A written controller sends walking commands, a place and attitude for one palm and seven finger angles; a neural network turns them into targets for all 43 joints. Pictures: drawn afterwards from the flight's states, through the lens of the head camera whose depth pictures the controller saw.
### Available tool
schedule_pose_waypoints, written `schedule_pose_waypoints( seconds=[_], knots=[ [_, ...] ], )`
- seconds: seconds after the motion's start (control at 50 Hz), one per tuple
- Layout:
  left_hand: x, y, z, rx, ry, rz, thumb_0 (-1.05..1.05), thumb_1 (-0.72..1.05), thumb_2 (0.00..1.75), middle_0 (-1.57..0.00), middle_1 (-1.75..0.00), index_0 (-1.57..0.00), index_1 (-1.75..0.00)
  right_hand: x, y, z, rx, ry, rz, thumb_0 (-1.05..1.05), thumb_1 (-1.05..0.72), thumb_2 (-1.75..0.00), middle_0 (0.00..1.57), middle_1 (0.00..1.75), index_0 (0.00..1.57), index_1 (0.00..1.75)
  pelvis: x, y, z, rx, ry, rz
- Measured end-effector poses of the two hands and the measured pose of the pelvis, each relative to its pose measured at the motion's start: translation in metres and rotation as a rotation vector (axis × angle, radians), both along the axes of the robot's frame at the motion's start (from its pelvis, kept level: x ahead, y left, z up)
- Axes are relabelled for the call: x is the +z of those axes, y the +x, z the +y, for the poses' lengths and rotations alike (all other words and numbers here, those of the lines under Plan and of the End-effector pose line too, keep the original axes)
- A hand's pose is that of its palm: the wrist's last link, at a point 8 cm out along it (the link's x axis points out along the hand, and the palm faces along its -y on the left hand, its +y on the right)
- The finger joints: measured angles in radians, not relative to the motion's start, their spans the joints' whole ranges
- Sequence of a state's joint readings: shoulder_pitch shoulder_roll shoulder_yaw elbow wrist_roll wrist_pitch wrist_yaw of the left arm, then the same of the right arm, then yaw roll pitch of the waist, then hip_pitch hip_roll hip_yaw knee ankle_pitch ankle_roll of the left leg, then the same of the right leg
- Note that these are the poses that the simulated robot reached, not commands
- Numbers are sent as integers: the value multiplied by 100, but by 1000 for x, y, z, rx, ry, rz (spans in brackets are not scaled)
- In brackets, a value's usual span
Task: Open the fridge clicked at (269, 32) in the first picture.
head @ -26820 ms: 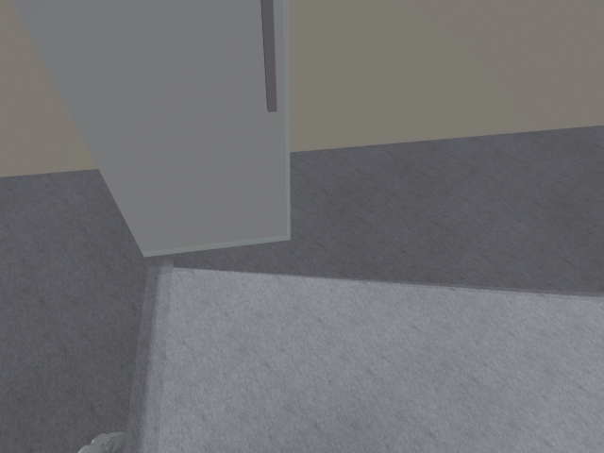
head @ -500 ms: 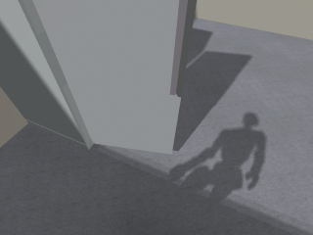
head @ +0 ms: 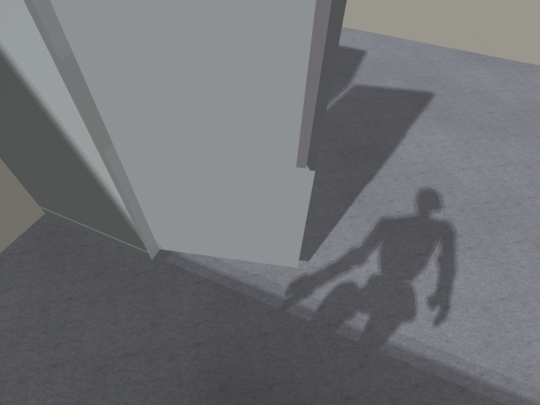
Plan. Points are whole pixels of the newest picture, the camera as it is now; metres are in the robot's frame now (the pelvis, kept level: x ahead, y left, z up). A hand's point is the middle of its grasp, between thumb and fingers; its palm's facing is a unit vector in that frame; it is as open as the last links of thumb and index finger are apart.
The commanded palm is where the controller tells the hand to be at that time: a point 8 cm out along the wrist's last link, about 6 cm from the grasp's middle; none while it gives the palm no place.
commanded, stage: look to check the result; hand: right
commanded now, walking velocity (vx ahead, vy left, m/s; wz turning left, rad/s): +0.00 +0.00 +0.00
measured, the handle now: (313, 71) +0.68 -0.04 +0.15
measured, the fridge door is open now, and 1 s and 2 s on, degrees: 75 75 75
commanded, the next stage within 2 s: stand and wait in 0.10 s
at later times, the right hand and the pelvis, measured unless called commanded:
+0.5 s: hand out of the picture +0.08 -0.21 -0.17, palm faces -0.02 +0.96 -0.29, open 7.4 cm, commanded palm none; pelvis +0.01 +0.01 +0.00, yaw +1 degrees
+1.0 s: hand out of the picture +0.07 -0.20 -0.17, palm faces -0.01 +0.96 -0.29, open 7.4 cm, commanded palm none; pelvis +0.01 +0.02 +0.00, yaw +1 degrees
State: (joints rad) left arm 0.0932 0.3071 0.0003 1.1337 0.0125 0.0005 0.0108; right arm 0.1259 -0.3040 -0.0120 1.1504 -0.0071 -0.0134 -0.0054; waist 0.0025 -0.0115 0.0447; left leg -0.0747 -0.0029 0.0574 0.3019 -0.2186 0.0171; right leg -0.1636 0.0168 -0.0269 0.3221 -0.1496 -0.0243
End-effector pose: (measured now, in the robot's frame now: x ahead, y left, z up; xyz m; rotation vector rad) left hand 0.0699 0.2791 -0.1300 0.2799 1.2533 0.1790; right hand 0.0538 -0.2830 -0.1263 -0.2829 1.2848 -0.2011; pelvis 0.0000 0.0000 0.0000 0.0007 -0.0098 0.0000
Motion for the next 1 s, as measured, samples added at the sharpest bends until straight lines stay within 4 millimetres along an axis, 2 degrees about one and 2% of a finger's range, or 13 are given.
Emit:
schedule_pose_waypoints(
  seconds=[0.18,0.38,0.68,1.0],
  knots=[
    [0,7,4,3,-2,-6,0,91,90,-21,-30,-20,-30,0,15,10,12,9,-22,1,-90,-90,20,30,20,30,0,6,5,3,-2,1],
    [-1,2,7,20,-4,14,0,91,90,-21,-30,-20,-30,-3,22,23,18,26,-22,1,-90,-90,20,30,20,30,0,12,10,8,-4,3],
    [-7,-11,5,42,-25,47,0,91,90,-21,-30,-20,-30,-5,16,33,9,30,2,1,-90,-90,20,30,20,30,0,16,16,14,-6,0],
    [-8,-14,8,47,-29,44,0,91,90,-21,-30,-20,-30,-5,8,38,1,28,7,1,-90,-90,20,30,20,30,0,14,21,15,-6,-7]
  ],
)
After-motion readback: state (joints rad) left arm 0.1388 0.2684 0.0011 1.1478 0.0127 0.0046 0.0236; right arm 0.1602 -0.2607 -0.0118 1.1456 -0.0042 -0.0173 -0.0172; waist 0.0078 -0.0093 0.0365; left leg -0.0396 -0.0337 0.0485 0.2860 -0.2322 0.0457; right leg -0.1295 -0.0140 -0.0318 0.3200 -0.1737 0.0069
